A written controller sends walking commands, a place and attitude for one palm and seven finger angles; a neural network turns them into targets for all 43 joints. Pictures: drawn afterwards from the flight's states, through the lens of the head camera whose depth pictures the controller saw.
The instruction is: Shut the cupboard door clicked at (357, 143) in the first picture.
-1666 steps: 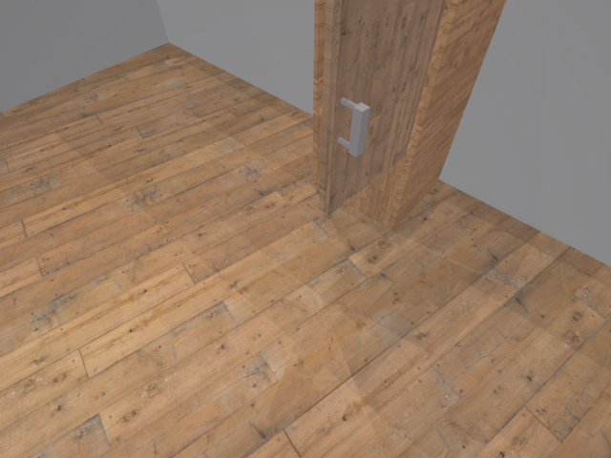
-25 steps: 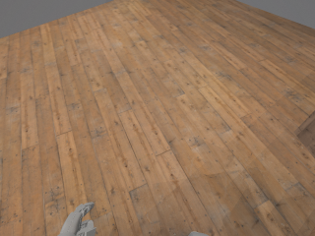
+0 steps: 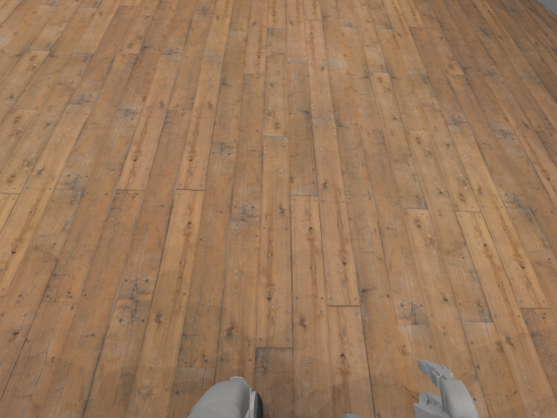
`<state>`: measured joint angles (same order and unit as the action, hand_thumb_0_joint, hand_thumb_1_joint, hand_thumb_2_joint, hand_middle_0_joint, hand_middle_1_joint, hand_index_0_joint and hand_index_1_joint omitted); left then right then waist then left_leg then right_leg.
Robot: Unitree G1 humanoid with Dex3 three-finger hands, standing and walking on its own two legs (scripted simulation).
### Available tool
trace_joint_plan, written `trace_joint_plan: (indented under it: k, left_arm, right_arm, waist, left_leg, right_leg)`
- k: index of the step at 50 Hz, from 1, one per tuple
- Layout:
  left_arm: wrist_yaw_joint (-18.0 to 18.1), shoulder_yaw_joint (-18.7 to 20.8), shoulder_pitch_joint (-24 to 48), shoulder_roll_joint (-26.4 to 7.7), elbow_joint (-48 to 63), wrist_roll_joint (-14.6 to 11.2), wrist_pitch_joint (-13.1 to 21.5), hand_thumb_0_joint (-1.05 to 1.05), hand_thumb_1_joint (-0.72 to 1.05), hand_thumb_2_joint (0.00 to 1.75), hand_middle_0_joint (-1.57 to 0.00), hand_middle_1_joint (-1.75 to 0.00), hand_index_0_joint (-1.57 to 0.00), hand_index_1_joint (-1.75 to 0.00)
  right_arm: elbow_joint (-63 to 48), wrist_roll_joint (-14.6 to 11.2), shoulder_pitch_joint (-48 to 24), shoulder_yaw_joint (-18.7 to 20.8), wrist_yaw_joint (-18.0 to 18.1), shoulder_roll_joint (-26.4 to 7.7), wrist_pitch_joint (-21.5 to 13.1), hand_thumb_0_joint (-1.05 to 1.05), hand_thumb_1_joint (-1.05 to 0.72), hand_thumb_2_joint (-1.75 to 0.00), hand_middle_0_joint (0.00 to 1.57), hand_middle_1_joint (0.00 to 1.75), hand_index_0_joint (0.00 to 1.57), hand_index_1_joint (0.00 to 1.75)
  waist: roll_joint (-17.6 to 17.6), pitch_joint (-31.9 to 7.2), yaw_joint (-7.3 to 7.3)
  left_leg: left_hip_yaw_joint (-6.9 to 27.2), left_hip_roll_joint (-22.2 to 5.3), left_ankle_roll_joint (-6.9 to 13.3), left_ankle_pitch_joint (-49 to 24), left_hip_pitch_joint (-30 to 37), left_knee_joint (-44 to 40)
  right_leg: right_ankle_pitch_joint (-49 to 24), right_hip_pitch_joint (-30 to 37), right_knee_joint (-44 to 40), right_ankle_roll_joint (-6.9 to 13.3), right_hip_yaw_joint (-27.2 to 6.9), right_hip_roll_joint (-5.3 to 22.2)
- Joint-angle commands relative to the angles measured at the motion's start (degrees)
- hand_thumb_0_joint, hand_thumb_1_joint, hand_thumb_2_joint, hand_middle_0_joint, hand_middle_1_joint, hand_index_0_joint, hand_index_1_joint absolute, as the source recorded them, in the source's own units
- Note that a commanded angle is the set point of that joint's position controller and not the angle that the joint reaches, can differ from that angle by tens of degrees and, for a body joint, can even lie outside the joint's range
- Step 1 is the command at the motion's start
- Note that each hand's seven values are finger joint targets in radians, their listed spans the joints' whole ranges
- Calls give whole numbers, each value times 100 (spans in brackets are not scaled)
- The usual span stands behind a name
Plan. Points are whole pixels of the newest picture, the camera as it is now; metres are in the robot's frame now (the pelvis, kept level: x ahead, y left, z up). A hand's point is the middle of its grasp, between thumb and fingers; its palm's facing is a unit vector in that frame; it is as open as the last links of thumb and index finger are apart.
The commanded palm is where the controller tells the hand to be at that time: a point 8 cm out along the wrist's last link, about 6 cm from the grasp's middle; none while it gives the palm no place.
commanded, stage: turn to face it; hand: left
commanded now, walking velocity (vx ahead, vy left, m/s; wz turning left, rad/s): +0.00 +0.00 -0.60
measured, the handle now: out of the picture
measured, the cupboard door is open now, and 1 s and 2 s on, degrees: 64 64 64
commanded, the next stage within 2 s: none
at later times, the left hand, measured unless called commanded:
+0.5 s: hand (171, 404) +0.14 +0.17 -0.15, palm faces -0.17 -0.97 -0.16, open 7.3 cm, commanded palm none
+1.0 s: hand (218, 337) +0.24 +0.12 -0.15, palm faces -0.43 -0.88 -0.21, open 7.3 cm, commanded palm none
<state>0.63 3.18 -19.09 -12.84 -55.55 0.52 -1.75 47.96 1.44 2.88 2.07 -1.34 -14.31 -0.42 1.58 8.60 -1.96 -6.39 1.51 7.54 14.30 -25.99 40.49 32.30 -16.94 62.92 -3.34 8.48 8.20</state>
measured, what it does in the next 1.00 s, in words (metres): steps on the spot, turning right: right foot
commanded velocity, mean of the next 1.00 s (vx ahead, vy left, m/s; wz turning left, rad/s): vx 0.00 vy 0.00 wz -0.60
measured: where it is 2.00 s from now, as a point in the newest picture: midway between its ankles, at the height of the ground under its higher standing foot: outside the picture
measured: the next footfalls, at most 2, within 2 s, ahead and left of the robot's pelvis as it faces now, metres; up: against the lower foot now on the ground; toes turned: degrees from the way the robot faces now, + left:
right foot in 0.62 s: +0.02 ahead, -0.14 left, +0.00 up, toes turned -23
left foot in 1.02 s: +0.19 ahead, +0.06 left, +0.00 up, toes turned -28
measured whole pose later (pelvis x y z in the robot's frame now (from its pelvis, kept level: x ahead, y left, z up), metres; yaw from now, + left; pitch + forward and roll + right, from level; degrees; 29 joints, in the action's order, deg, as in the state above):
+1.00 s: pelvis +0.08 -0.02 +0.02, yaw -29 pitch +2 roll -1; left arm -0.3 4.3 -10.9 -12.3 -51.2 1.3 -2.8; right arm 51.2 0.7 8.2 2.7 1.5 -12.0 1.9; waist 1.0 4.7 -0.8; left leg -1.3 -2.4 -4.9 21.4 -22.5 41.5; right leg 19.5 -13.4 31.0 -0.9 -6.0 -1.4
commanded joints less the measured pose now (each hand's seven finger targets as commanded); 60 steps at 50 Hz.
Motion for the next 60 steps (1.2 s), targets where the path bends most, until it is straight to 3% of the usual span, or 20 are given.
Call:
trace_joint_plan:
  k: [1, 4, 7, 13, 24, 29, 30, 32, 33, 34, 35, 39, 45, 49, 50, 51, 52, 53, 56, 60]
  left_arm:
    - [124, 149, 145, -475, 644, 59, 103, 0, 90, 90, -20, -30, -20, -30]
    - [76, 104, -355, -306, 277, 74, -22, 0, 90, 90, -20, -30, -20, -30]
    - [66, 71, -272, -227, 163, 86, -113, 0, 90, 90, -20, -30, -20, -30]
    - [-23, 247, 231, -372, 366, 99, -244, 0, 90, 90, -20, -30, -20, -30]
    - [-146, 199, 839, -146, 675, 101, -183, 0, 90, 90, -20, -30, -20, -30]
    - [-131, 229, 574, -251, 654, 90, -136, 0, 90, 90, -20, -30, -20, -30]
    - [-120, 271, 324, -357, 584, 96, -109, 0, 90, 90, -20, -30, -20, -30]
    - [-6, 404, 25, -1219, 528, 156, -1, 0, 90, 90, -20, -30, -20, -30]
    - [49, 401, -22, -1287, 528, 89, -7, 0, 90, 90, -20, -30, -20, -30]
    - [99, 405, 234, -1125, 577, 103, -48, 0, 90, 90, -20, -30, -20, -30]
    - [134, 398, 476, -1008, 651, 112, -22, 0, 90, 90, -20, -30, -20, -30]
    - [86, 318, 807, -860, 795, 67, 71, 0, 90, 90, -20, -30, -20, -30]
    - [23, 415, 596, -1094, 777, 109, 42, 0, 90, 90, -20, -30, -20, -30]
    - [6, 434, 1013, -1083, 889, 93, -21, 0, 90, 90, -20, -30, -20, -30]
    - [2, 399, 1077, -948, 947, 40, -46, 0, 90, 90, -20, -30, -20, -30]
    - [-26, 332, 840, -597, 1039, -18, -77, 0, 90, 90, -20, -30, -20, -30]
    - [-60, 274, 828, -490, 1126, -27, -70, 0, 90, 90, -20, -30, -20, -30]
    - [-67, 298, 967, -653, 1130, 24, -73, 0, 90, 90, -20, -30, -20, -30]
    - [-188, 362, 1054, -668, 1006, 70, -144, 0, 90, 90, -20, -30, -20, -30]
    - [-277, 327, 992, -532, 982, 46, -223, 0, 90, 90, -20, -30, -20, -30]
  right_arm:
    - [-181, -30, 883, 192, 277, -992, 6, 0, -90, -90, 20, 30, 20, 30]
    - [-66, -41, 616, 33, 335, -585, -67, 0, -90, -90, 20, 30, 20, 30]
    - [129, -45, 649, 6, 335, -437, -71, 0, -90, -90, 20, 30, 20, 30]
    - [319, -31, 821, 94, 396, -449, 4, 0, -90, -90, 20, 30, 20, 30]
    - [609, 20, 1394, 273, 405, -645, 0, 0, -90, -90, 20, 30, 20, 30]
    - [625, -20, 1306, 342, 346, -798, 52, 0, -90, -90, 20, 30, 20, 30]
    - [589, -42, 1194, 344, 333, -784, 64, 0, -90, -90, 20, 30, 20, 30]
    - [197, -86, 844, 229, 267, -202, 113, 0, -90, -90, 20, 30, 20, 30]
    - [158, -76, 760, 224, 301, -346, 215, 0, -90, -90, 20, 30, 20, 30]
    - [123, -57, 672, 240, 287, -295, 249, 0, -90, -90, 20, 30, 20, 30]
    - [146, -43, 752, 221, 308, -263, 239, 0, -90, -90, 20, 30, 20, 30]
    - [206, -46, 908, 241, 270, -328, 223, 0, -90, -90, 20, 30, 20, 30]
    - [-69, -84, 557, 210, 302, -265, 158, 0, -90, -90, 20, 30, 20, 30]
    - [-9, -130, 1038, 214, 324, -328, 96, 0, -90, -90, 20, 30, 20, 30]
    - [77, -113, 1280, 238, 337, -497, 39, 0, -90, -90, 20, 30, 20, 30]
    - [83, -35, 1451, 312, 358, -1030, -37, 0, -90, -90, 20, 30, 20, 30]
    - [41, -4, 1648, 378, 382, -1398, -18, 0, -90, -90, 20, 30, 20, 30]
    - [-13, 40, 1671, 334, 389, -1323, 20, 0, -90, -90, 20, 30, 20, 30]
    - [-230, 55, 1013, 183, 437, -893, -8, 0, -90, -90, 20, 30, 20, 30]
    - [-167, 17, 1066, 176, 431, -800, -8, 0, -90, -90, 20, 30, 20, 30]
  waist:
    - [-726, -1575, 407]
    - [-746, -1399, 80]
    - [-670, -1076, 45]
    - [-649, -607, 134]
    - [-968, -1219, 444]
    - [-926, -1286, 232]
    - [-704, -1339, 73]
    - [1476, -1049, -183]
    - [980, -975, -227]
    - [591, -724, -93]
    - [895, -862, 51]
    - [467, -1006, 215]
    - [780, -1059, 28]
    - [858, -1135, 348]
    - [451, -1270, 458]
    - [-971, -1552, 447]
    - [-1973, -1607, 491]
    - [-1379, -1537, 575]
    - [-1041, -937, 301]
    - [-1157, -1091, 266]
  left_leg:
    - [2005, -2034, 254, -3334, 1966, -1915]
    - [1257, -1522, -123, -2592, 1498, -2225]
    - [1094, -1498, -257, -1326, 1195, -2680]
    - [1101, -1923, 10, -377, 1340, -2850]
    - [437, -2376, 251, -2525, 2484, -1957]
    - [-76, -2306, -168, -2332, 1987, -1320]
    - [-280, -2125, -414, -1806, 1604, -901]
    - [-663, -700, -1080, 2085, -610, 1224]
    - [85, -684, -1058, 2079, -764, 2145]
    - [354, -799, -1044, 1735, -1052, 2445]
    - [519, -766, -1087, 1504, -1349, 2578]
    - [583, -716, -1254, 811, -870, 2272]
    - [448, -438, -1279, 1075, -416, 797]
    - [440, -286, -1202, 171, 901, -919]
    - [479, -450, -1179, -580, 1743, -1756]
    - [1685, -1686, -787, -1558, 2627, -2192]
    - [2611, -2886, -61, -2866, 2773, -2101]
    - [2543, -2994, 286, -2831, 2260, -2004]
    - [1543, -2338, 80, -3007, 1872, -2054]
    - [656, -2063, -53, -3057, 2286, -1992]
  right_leg:
    - [-499, -1406, 1002, -53, -934, 45]
    - [-1216, -879, 469, -21, -1033, -154]
    - [-1477, -763, -68, 16, -1143, -299]
    - [-1441, -1356, -109, -47, -1160, -441]
    - [-695, -922, -1574, 127, -497, -509]
    - [-1646, 184, -3069, 329, -305, -655]
    - [-2274, 734, -3741, 436, -442, -567]
    - [-4739, 1541, -4485, 1457, -3036, 1339]
    - [-4618, 1212, -4489, 1810, -2940, 1538]
    - [-4383, 1208, -4461, 1710, -2588, 1226]
    - [-4572, 1494, -4311, 1622, -2603, 989]
    - [-4857, 1338, -4137, 1387, -2000, 543]
    - [-5395, 1408, -3778, 1474, -2431, 448]
    - [-4817, 617, -3304, 1083, -2571, 129]
    - [-4217, 138, -2963, 804, -2314, -189]
    - [-2116, -826, -2126, 417, -1739, -941]
    - [542, -1394, -696, 164, -1061, -1171]
    - [581, -1216, 196, 196, -1286, -924]
    - [-236, -1510, 798, 33, -1177, -673]
    - [-760, -1510, 517, -68, -895, -615]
